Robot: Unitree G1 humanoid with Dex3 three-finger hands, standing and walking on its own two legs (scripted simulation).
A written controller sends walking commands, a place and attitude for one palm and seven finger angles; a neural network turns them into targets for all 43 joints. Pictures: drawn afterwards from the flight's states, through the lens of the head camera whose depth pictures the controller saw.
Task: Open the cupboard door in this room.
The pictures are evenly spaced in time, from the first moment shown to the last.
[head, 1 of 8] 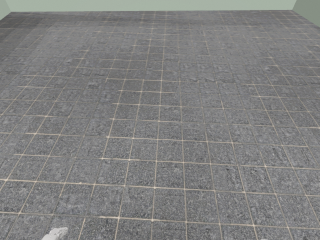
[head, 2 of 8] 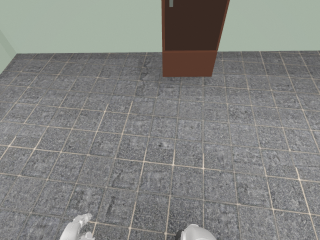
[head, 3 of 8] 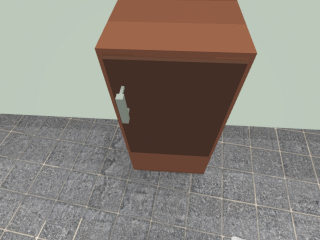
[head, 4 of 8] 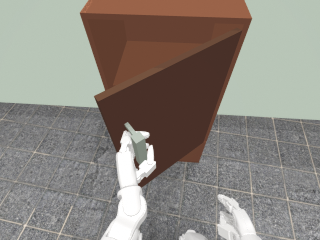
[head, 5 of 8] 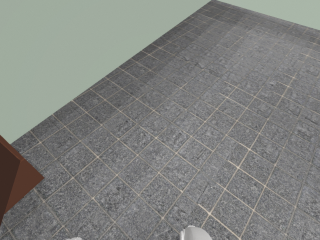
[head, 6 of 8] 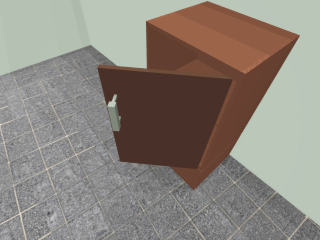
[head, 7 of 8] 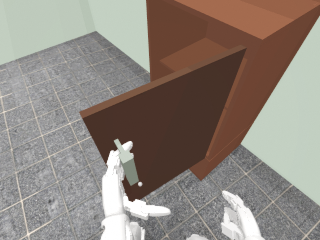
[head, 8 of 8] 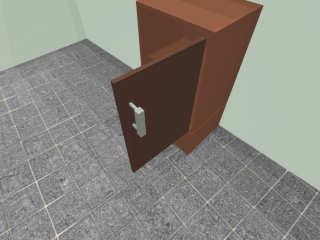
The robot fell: no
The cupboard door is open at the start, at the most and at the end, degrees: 0 86 86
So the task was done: yes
